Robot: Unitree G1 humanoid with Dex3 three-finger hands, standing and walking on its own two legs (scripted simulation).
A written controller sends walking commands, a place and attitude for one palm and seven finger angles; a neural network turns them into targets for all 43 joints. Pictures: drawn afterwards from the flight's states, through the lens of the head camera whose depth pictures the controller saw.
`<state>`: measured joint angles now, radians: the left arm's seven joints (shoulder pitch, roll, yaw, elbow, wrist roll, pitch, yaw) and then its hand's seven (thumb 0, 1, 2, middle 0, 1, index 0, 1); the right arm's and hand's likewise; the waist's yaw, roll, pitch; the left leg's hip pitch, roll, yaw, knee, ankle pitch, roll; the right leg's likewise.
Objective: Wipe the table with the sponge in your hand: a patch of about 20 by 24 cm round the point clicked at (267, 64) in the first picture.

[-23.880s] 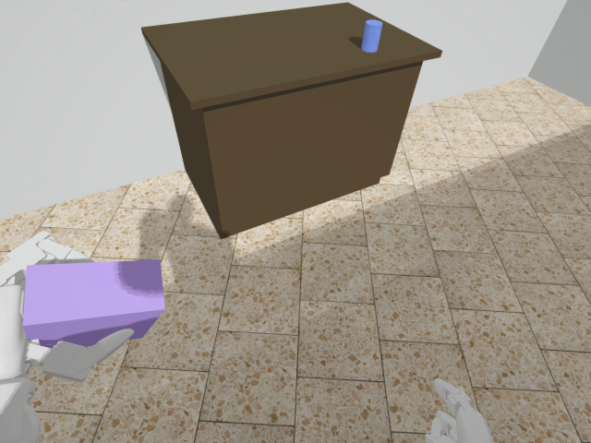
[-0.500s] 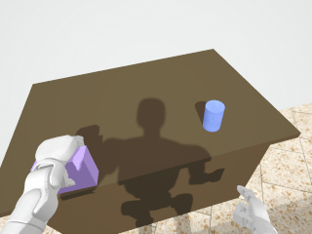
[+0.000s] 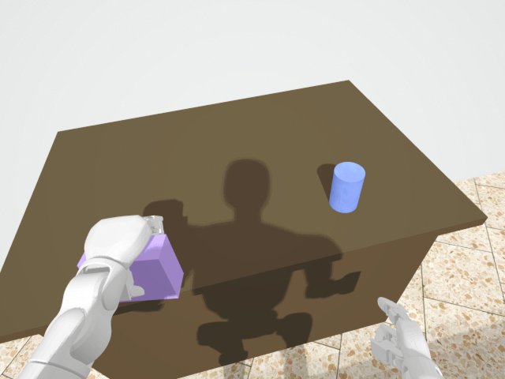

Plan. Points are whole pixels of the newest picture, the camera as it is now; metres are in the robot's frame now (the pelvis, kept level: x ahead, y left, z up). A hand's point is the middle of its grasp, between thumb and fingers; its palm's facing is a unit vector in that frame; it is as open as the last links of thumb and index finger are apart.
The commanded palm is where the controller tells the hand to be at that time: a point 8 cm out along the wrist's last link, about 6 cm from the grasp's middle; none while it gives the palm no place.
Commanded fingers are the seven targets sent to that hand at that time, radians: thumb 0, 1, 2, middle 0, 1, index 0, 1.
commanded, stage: move the sponge above the wiping area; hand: left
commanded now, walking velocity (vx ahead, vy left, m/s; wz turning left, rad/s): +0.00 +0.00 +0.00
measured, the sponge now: (138, 275) +0.25 +0.25 +0.02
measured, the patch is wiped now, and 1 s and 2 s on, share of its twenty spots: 0.00 0.00 0.00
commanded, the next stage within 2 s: lower the sponge onto the table in 0.74 s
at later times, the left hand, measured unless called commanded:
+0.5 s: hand (130, 254) +0.26 +0.25 +0.07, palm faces -0.04 -0.06 -1.00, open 9.4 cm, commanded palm +0.25 +0.28 +0.16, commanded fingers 0.00 0.10 1.30 -1.20 -1.60 -1.20 -1.60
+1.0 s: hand (115, 246) +0.26 +0.27 +0.09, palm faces +0.09 -0.07 -0.99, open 9.4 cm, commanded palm +0.24 +0.28 +0.16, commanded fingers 0.00 0.10 1.30 -1.20 -1.60 -1.20 -1.60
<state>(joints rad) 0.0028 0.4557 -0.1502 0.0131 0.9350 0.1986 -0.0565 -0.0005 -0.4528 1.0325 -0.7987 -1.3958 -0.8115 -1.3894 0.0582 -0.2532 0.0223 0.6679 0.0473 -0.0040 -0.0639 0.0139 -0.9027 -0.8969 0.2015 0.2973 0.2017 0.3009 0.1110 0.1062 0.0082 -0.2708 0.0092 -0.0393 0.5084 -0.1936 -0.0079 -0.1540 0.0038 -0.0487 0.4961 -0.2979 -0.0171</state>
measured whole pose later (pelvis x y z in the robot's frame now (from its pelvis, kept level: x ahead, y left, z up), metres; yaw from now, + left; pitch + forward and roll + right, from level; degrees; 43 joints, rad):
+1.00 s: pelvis +0.01 +0.00 +0.00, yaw -1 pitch -2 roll -1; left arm 0.07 0.49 -0.06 -0.08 0.93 0.16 0.09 0.00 -0.46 1.02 -0.82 -1.41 -0.83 -1.40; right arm 0.07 -0.24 0.00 0.68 0.04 0.01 -0.05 0.01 -0.90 -0.90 0.20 0.30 0.20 0.30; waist 0.14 0.09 0.01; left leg -0.27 0.02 -0.03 0.53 -0.22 -0.01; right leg -0.15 0.02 -0.03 0.49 -0.30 -0.02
